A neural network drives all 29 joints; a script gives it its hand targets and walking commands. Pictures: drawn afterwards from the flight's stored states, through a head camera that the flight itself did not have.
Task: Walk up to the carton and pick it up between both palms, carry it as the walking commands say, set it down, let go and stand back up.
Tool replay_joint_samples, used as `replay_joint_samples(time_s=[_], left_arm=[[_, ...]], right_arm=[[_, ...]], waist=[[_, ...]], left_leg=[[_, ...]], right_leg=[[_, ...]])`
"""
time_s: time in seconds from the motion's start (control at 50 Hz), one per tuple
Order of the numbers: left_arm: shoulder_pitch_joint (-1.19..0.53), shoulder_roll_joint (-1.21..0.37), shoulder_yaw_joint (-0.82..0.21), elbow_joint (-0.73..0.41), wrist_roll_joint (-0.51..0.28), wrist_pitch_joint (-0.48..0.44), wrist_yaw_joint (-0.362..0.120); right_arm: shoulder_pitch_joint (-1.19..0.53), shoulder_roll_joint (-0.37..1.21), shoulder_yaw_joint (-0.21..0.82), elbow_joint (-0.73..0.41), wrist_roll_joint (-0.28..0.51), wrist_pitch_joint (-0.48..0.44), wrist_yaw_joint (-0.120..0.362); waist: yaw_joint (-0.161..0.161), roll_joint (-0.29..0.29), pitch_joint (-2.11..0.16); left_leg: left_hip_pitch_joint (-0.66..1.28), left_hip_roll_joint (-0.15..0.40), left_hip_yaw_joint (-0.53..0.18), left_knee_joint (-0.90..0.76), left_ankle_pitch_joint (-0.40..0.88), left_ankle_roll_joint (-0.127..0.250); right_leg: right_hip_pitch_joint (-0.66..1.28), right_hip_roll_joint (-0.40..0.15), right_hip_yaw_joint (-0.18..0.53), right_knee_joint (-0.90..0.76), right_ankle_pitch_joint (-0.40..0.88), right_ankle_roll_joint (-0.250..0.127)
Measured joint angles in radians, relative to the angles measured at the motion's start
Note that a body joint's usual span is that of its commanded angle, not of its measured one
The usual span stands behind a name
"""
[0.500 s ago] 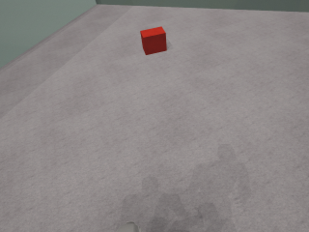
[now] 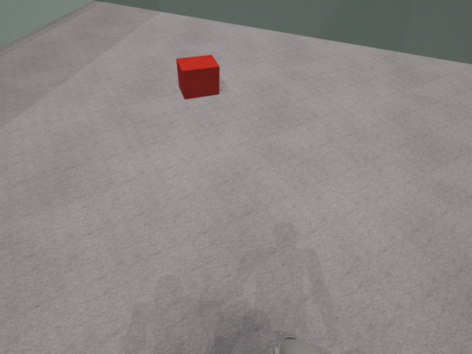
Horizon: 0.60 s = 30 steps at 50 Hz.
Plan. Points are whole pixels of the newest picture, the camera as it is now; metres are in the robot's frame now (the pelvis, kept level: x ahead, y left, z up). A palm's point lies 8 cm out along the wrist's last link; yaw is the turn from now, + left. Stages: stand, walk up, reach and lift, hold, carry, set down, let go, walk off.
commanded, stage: walk up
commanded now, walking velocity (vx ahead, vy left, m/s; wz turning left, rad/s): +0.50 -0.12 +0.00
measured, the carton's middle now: (198, 77) +2.12 +0.11 -0.67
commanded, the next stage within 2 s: none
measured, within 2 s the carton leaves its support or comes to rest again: neither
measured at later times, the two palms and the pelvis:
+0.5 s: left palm out of the picture +0.18 +0.20 -0.11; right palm (374, 285) +0.29 -0.32 -0.15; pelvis +0.22 -0.07 +0.00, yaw +1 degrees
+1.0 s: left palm (109, 217) +0.49 +0.29 -0.15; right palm (321, 220) +0.44 -0.23 -0.12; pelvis +0.44 +0.03 +0.00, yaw +0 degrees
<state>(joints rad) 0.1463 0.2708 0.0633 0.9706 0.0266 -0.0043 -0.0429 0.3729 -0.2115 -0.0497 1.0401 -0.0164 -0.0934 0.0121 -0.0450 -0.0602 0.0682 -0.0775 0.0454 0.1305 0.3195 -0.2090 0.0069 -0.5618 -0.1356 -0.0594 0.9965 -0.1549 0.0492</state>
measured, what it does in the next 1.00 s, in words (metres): walks ahead: right foot, then left foot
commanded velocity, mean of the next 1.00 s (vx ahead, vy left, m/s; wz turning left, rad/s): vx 0.49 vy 0.07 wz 0.00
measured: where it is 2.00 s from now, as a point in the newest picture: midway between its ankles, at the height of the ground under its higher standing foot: (213, 224)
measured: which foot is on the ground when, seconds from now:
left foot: down 0.00-0.24, up 0.26-0.78, down 0.80-1.00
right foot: up 0.00-0.22, down 0.24-0.78, up 0.80-1.00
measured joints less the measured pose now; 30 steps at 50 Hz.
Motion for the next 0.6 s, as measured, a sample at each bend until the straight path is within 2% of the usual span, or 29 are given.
replay_joint_samples(time_s=[0.1, 0.2, 0.24, 0.28, 0.32, 0.38, 0.48, 0.6], left_arm=[[-0.084, -0.024, -0.011, -0.025, -0.005, 0.006, -0.021], [-0.134, -0.052, -0.016, -0.053, -0.001, -0.018, -0.016], [-0.135, -0.046, -0.013, -0.061, 0.007, -0.043, -0.002], [-0.112, -0.046, -0.009, -0.053, 0.017, -0.062, 0.019], [-0.049, -0.043, -0.012, -0.029, 0.013, -0.061, 0.030], [0.054, -0.042, -0.006, 0.016, 0.005, -0.064, 0.036], [0.210, -0.051, -0.010, 0.061, -0.001, -0.077, 0.035], [0.324, -0.082, -0.011, 0.076, -0.001, -0.071, 0.043]], right_arm=[[0.070, 0.019, 0.004, 0.007, -0.005, 0.004, -0.006], [0.098, 0.017, 0.008, 0.028, -0.010, 0.018, -0.015], [0.108, 0.016, 0.011, 0.038, -0.011, 0.025, -0.014], [0.068, 0.003, 0.012, 0.032, -0.011, 0.039, -0.013], [0.016, -0.018, 0.004, 0.009, -0.010, 0.044, -0.009], [-0.058, -0.042, -0.013, -0.025, -0.010, 0.052, 0.006], [-0.149, -0.060, -0.019, -0.067, -0.014, 0.087, 0.035], [-0.239, -0.047, -0.006, -0.104, -0.015, 0.106, 0.059]], waist=[[-0.033, 0.011, 0.008], [-0.041, 0.048, -0.005], [-0.033, 0.055, -0.022], [-0.017, 0.082, -0.018], [-0.007, 0.101, -0.014], [0.023, 0.118, -0.006], [0.075, 0.113, -0.002], [0.125, 0.097, 0.000]], left_leg=[[0.100, 0.014, 0.000, -0.069, -0.027, -0.029], [0.146, 0.032, 0.008, -0.044, -0.112, -0.071], [0.093, 0.047, -0.004, 0.107, -0.205, -0.072], [-0.058, 0.045, -0.072, 0.450, -0.274, -0.039], [-0.190, 0.024, -0.109, 0.709, -0.232, -0.022], [-0.325, 0.034, -0.103, 0.837, -0.084, -0.025], [-0.458, 0.063, -0.082, 0.773, 0.063, -0.037], [-0.485, 0.072, -0.061, 0.529, 0.162, -0.061]], right_leg=[[0.003, 0.008, -0.020, -0.251, 0.080, 0.004], [0.081, 0.030, -0.055, -0.405, 0.012, -0.015], [0.141, 0.039, -0.071, -0.467, 0.010, -0.043], [0.116, 0.048, -0.079, -0.393, -0.011, -0.078], [0.155, 0.047, -0.085, -0.401, -0.045, -0.086], [0.255, 0.051, -0.090, -0.492, -0.041, -0.078], [0.384, 0.045, -0.087, -0.600, -0.045, -0.068], [0.495, 0.033, -0.083, -0.679, -0.072, -0.038]])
